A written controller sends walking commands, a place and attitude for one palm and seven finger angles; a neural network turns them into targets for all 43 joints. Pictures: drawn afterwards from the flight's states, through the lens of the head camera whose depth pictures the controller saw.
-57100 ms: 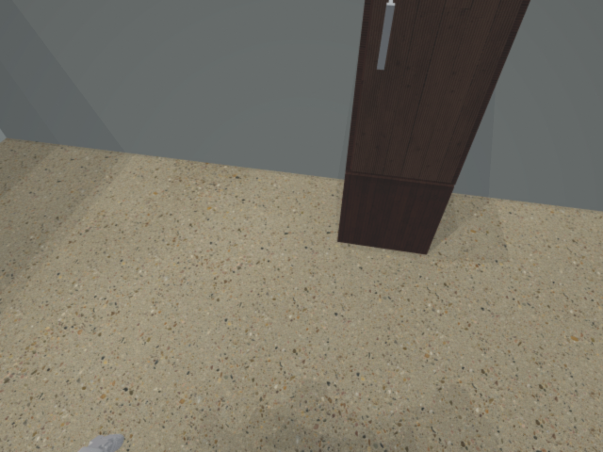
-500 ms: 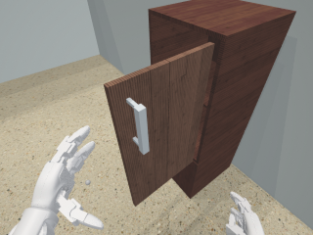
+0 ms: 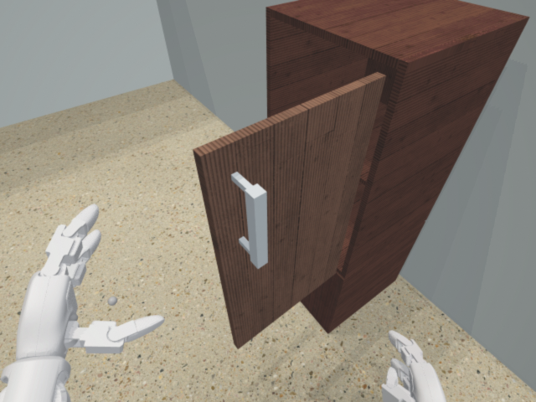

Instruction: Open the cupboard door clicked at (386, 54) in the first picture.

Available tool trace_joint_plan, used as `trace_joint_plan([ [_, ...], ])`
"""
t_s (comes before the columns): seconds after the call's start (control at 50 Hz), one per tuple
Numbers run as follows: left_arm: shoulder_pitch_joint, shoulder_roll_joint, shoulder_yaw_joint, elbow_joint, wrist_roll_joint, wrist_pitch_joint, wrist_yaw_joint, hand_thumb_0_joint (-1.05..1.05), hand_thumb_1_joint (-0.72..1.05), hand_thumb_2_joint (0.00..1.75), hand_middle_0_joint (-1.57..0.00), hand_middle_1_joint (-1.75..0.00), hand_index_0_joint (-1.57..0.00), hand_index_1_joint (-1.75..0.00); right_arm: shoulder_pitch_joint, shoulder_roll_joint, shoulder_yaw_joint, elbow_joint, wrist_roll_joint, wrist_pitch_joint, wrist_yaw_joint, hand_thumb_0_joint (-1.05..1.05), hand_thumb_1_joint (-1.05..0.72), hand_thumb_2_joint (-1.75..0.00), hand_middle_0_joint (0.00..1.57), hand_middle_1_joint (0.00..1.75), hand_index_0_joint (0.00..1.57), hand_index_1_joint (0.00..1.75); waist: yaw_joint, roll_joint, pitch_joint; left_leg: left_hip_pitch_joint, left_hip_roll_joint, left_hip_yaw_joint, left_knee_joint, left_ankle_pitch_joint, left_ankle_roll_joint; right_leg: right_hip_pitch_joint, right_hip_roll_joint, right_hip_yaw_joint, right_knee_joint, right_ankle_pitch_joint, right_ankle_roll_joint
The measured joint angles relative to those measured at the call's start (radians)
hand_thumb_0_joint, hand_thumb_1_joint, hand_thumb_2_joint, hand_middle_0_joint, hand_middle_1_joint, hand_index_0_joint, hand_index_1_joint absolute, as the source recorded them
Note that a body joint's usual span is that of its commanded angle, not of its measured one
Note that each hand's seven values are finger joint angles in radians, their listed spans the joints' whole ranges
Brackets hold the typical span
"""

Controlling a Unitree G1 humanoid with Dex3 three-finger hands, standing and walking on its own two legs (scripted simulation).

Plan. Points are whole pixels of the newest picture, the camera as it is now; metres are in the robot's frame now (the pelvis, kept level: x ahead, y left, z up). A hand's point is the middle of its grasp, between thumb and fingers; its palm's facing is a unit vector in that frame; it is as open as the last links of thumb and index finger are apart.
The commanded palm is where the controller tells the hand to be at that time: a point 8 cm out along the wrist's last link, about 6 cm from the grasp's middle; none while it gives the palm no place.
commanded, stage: draw the hand back to the body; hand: left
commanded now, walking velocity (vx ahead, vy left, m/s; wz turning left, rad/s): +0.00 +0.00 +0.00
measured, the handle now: (249, 222) +0.33 +0.08 +0.13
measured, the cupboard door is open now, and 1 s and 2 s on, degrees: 93 93 93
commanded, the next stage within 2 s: step back with the hand held close in 0.78 s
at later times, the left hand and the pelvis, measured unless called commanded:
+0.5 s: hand (85, 262) +0.22 +0.25 +0.16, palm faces +0.45 -0.80 -0.39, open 8.2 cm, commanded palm +0.17 +0.29 +0.17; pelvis +0.03 -0.01 +0.01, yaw -1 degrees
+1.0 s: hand (84, 267) +0.21 +0.25 +0.16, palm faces +0.43 -0.80 -0.42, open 7.5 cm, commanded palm +0.15 +0.28 +0.18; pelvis +0.01 -0.02 +0.01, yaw -1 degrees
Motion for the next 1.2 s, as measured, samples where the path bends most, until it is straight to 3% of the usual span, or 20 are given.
trace_joint_plan([
  [0.42, -0.061, 0.052, 0.166, 0.107, -0.009, -0.021, 0.017, 0.01, 0.63, 0.79, -0.2, -0.3, -0.2, -0.3, -0.03, -0.013, -0.045, 0.037, 0.0, 0.078, 0.003, 0.01, -0.9, -0.9, 0.2, 0.3, 0.2, 0.3, 0.003, 0.003, 0.002, 0.088, 0.013, 0.014, -0.095, 0.009, -0.013, 0.077, 0.012, 0.015, -0.085, 0.011, -0.012],
  [0.56, -0.071, 0.038, 0.168, 0.109, -0.012, -0.02, 0.017, 0.01, 0.81, 0.87, -0.21, -0.3, -0.2, -0.3, -0.036, -0.02, -0.052, 0.037, -0.001, 0.085, 0.008, 0.01, -0.9, -0.9, 0.2, 0.3, 0.2, 0.3, 0.003, 0.01, 0.001, 0.094, 0.015, 0.011, -0.108, 0.014, -0.017, 0.083, 0.014, 0.011, -0.096, 0.014, -0.015],
  [0.92, -0.077, 0.037, 0.164, 0.125, -0.014, -0.03, 0.01, 0.02, 0.89, 0.9, -0.21, -0.3, -0.2, -0.3, -0.034, -0.01, -0.05, 0.047, 0.0, 0.092, 0.006, 0.01, -0.9, -0.9, 0.2, 0.3, 0.2, 0.3, 0.001, 0.018, 0.006, 0.103, 0.024, 0.007, -0.12, 0.033, -0.024, 0.092, 0.023, 0.007, -0.108, 0.031, -0.023],
  [1.04, -0.053, 0.067, 0.205, 0.113, -0.002, -0.076, 0.005, 0.02, 0.89, 0.9, -0.21, -0.3, -0.2, -0.3, -0.051, -0.022, -0.055, 0.014, 0.008, 0.132, 0.017, 0.01, -0.9, -0.9, 0.2, 0.3, 0.2, 0.3, -0.032, 0.023, 0.0, 0.013, 0.036, 0.001, -0.075, 0.032, -0.02, 0.028, 0.035, 0.002, -0.118, 0.06, -0.018],
  [1.2, 0.022, 0.109, 0.201, 0.034, 0.003, -0.079, 0.009, 0.02, 0.89, 0.9, -0.21, -0.3, -0.21, -0.3, -0.059, -0.033, -0.085, -0.031, 0.018, 0.174, 0.009, 0.01, -0.91, -0.9, 0.2, 0.3, 0.2, 0.3, -0.057, -0.012, 0.034, -0.058, 0.018, 0.035, -0.063, 0.062, 0.001, -0.07, 0.015, 0.035, -0.07, 0.08, 0.007],
])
